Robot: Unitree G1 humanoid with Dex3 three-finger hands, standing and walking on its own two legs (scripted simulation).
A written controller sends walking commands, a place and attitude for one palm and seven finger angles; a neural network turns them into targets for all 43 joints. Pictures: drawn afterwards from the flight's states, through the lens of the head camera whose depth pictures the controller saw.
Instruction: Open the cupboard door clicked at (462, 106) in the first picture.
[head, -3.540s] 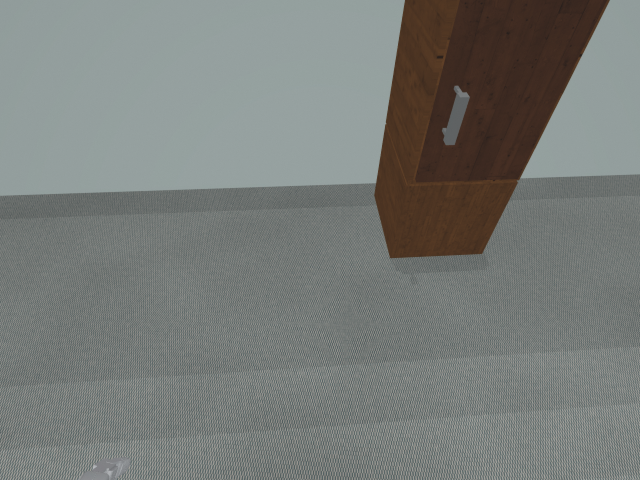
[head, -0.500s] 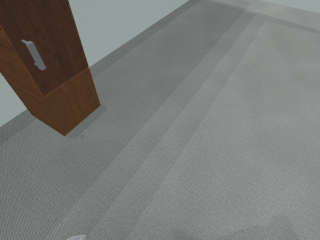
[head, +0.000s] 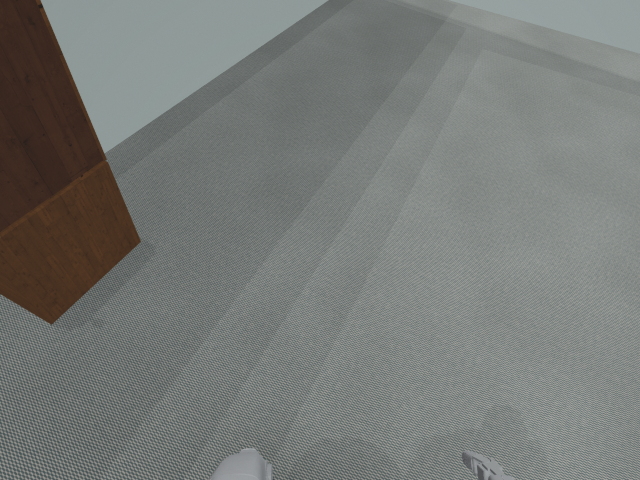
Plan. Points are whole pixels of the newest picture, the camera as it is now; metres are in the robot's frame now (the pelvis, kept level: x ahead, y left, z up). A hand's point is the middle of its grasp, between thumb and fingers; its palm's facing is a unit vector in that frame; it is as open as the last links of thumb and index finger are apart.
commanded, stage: walk to a spot facing it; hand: left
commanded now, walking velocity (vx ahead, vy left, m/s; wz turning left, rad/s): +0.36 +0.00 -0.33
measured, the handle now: out of the picture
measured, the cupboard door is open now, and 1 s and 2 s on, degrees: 0 0 0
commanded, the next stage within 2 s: turn to face it in 0.96 s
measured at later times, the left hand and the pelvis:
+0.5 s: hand (234, 352) +0.32 +0.16 -0.14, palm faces -0.21 -0.97 -0.14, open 7.4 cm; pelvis +0.20 +0.01 +0.03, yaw -12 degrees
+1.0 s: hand (277, 279) +0.47 +0.12 -0.16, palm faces -0.19 -0.97 -0.17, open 7.3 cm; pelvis +0.44 -0.06 +0.02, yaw -15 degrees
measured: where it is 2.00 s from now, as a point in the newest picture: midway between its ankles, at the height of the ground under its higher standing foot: (346, 361)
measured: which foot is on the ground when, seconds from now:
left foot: down 0.00-0.62, up 0.64-1.00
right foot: up 0.00-0.60, down 0.62-1.00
